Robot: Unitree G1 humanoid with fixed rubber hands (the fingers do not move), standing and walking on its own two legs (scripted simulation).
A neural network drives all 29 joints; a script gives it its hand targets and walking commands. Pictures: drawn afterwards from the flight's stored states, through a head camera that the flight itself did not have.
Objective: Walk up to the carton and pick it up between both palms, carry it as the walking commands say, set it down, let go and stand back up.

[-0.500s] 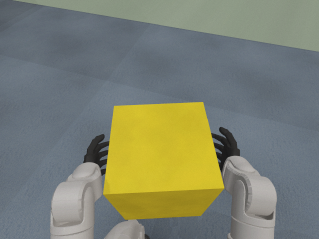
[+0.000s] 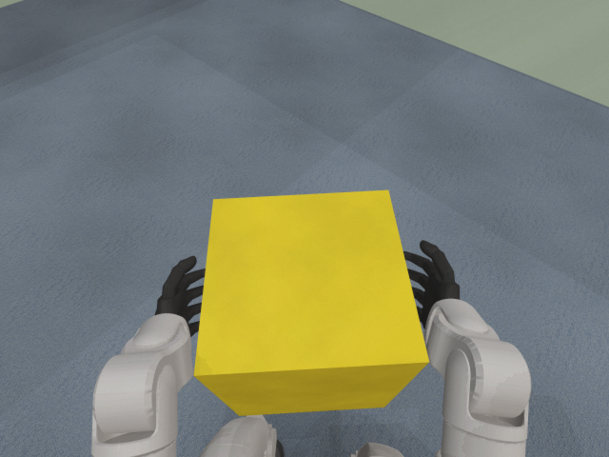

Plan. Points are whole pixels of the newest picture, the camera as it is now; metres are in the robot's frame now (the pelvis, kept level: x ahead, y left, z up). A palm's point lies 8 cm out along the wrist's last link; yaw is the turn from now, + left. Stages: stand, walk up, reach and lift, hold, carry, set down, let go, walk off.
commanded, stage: carry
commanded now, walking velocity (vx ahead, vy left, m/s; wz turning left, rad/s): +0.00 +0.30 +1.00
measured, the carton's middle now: (307, 313) +0.28 -0.01 +0.01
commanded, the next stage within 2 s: none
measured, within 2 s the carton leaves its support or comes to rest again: neither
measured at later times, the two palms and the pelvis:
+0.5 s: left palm out of the picture +0.18 +0.37 +0.08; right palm (214, 252) +0.33 +0.11 +0.09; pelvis +0.02 +0.13 +0.01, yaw +25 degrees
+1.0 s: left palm out of the picture -0.04 +0.55 +0.09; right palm out of the picture +0.21 +0.38 +0.10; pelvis -0.07 +0.26 +0.01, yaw +52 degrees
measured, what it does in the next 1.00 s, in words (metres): steps to the left, turning left: right foot, then left foot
